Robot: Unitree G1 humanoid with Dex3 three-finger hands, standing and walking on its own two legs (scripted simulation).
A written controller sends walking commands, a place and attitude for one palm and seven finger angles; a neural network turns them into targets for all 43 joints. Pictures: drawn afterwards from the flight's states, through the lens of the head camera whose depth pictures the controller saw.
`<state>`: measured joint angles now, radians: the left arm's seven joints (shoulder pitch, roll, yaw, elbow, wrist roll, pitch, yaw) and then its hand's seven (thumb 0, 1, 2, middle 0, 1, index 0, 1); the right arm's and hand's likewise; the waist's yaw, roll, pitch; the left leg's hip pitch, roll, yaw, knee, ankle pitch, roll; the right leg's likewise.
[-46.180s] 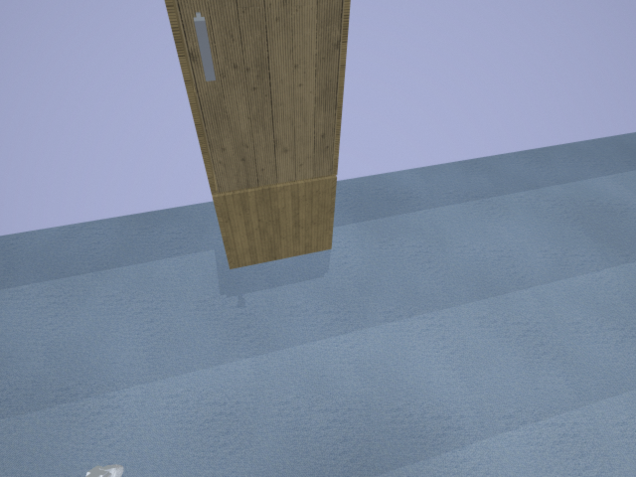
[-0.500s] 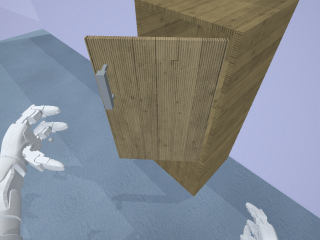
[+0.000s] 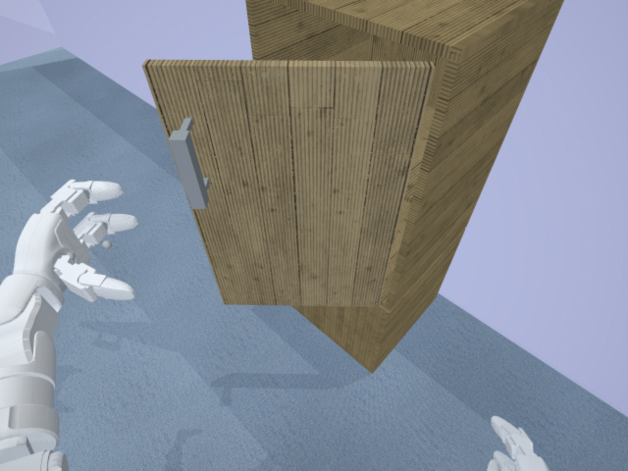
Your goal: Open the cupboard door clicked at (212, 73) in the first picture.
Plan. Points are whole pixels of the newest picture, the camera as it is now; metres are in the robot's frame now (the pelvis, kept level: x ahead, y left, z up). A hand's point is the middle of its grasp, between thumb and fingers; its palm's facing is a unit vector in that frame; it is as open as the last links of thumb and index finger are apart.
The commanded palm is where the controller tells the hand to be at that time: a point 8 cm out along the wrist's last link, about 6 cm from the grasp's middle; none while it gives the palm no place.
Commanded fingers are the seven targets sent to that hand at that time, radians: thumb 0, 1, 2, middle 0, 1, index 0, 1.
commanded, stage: move the hooked fingers beside the handle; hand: left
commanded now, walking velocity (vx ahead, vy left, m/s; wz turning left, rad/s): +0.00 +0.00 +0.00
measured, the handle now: (194, 164) +0.52 +0.22 +0.12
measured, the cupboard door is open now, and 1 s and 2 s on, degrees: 42 42 42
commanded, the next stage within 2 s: slide the fingers in behind the handle in 1.96 s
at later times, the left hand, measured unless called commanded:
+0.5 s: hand (122, 216) +0.39 +0.28 +0.12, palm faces +0.06 -1.00 +0.01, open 14.0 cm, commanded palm +0.37 +0.32 +0.13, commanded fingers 0.00 -0.50 0.30 -0.30 -1.20 -0.30 -1.20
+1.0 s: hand (141, 196) +0.43 +0.27 +0.12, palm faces +0.05 -1.00 +0.01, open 14.0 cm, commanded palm +0.42 +0.31 +0.12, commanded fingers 0.00 -0.50 0.30 -0.30 -1.20 -0.30 -1.20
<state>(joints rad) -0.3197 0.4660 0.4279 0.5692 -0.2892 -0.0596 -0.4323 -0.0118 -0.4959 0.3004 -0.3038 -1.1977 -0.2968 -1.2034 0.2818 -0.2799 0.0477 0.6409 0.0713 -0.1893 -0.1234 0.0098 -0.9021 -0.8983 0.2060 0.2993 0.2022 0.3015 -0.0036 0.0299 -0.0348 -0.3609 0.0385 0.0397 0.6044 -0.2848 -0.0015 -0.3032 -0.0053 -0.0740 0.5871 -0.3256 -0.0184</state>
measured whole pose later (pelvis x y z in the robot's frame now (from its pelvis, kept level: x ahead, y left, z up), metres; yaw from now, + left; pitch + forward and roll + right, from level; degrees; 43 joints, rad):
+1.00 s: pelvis +0.00 +0.02 -0.01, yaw -1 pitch +8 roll -1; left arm -0.68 0.52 0.41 0.97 -0.20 -0.19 -0.37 -0.01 -0.50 0.30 -0.30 -1.20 -0.30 -1.20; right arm 0.36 -0.28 0.04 0.66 0.05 -0.05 -0.08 0.01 -0.90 -0.90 0.21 0.30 0.20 0.30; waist -0.07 0.01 -0.05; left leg -0.50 0.03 0.06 0.68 -0.32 0.03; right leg -0.43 -0.01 -0.06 0.63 -0.33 0.01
